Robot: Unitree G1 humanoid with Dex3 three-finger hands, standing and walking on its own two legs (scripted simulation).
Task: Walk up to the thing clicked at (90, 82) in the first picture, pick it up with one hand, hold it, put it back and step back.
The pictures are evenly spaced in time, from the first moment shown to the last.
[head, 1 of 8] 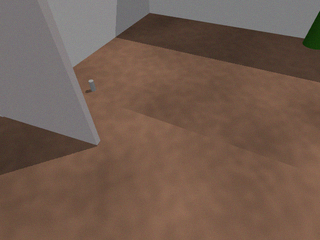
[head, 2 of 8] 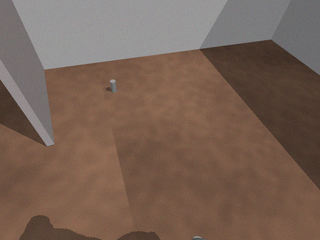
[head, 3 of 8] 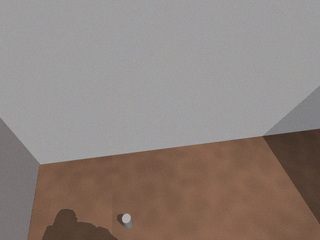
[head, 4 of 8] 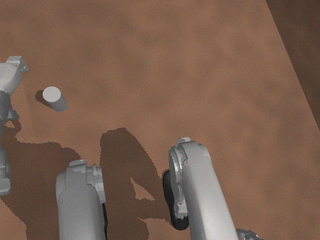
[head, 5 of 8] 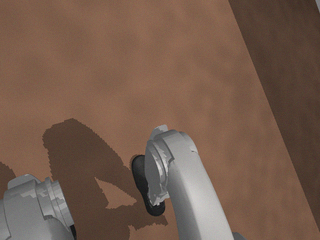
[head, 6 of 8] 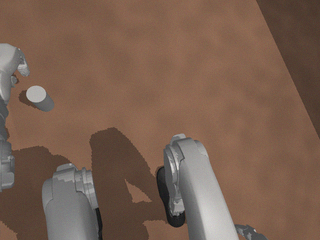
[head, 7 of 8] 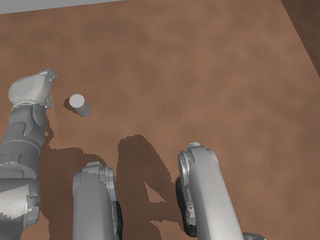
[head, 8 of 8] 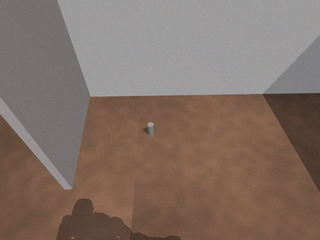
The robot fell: no
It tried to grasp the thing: yes
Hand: left
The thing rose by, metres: 0.00
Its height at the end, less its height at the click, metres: +0.00
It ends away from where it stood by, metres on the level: 0.01
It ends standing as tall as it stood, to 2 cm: yes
